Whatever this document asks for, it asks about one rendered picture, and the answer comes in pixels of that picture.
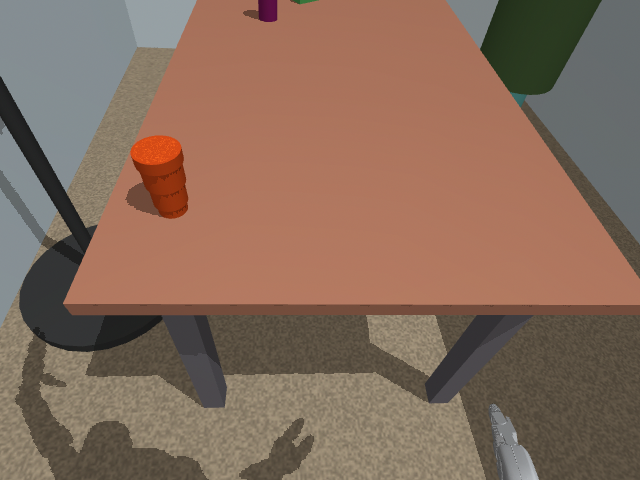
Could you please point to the table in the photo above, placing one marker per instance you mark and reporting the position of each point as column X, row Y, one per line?
column 353, row 157

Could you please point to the right robot hand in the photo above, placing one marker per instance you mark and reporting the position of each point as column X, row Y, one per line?
column 514, row 462

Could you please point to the potted plant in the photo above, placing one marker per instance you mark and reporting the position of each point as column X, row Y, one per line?
column 529, row 42

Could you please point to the coat stand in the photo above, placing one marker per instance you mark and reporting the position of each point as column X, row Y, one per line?
column 47, row 283

